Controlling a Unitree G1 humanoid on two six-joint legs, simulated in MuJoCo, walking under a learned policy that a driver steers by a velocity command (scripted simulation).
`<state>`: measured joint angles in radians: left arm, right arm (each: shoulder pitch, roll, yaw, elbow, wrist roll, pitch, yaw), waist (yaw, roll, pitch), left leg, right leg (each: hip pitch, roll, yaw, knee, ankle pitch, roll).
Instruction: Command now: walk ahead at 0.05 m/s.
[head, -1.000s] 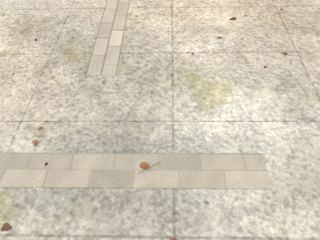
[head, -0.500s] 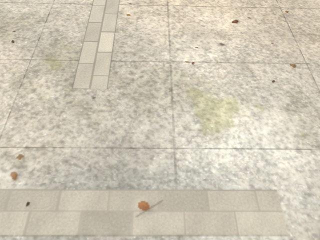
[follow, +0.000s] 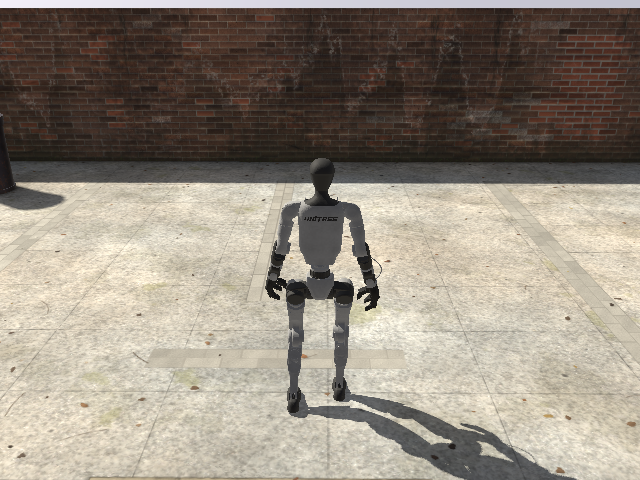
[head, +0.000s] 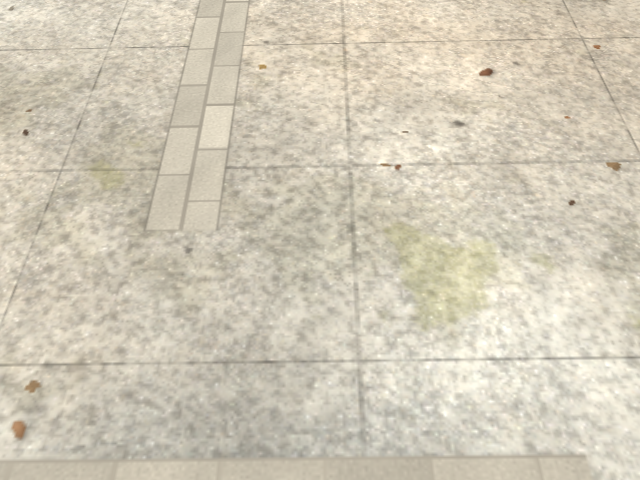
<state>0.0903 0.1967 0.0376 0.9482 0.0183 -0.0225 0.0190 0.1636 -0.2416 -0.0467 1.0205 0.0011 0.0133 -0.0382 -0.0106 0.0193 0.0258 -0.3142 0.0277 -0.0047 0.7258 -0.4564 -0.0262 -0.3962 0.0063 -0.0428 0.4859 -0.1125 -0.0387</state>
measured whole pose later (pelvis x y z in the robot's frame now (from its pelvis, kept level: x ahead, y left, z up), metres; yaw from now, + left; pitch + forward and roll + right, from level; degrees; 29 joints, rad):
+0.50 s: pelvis +0.05 +0.02 +0.00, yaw -1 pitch -1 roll +0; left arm 0.12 0.22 0.05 1.07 0.00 0.01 0.03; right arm 0.24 -0.19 -0.03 1.09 0.00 -0.01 -0.03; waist -0.01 0.00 0.04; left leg -0.15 0.01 0.03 0.52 -0.36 0.00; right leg -0.30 -0.02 -0.02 0.52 -0.21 0.00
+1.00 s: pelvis +0.20 -0.02 +0.01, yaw -1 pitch +1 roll +0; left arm 0.40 0.18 0.03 1.12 0.00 -0.09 0.00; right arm 0.10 -0.26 -0.08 0.96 0.02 -0.08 0.00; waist 0.06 0.02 0.00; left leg -0.64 0.12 0.00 0.90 -0.11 0.03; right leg 0.01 0.04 -0.06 0.23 -0.26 -0.06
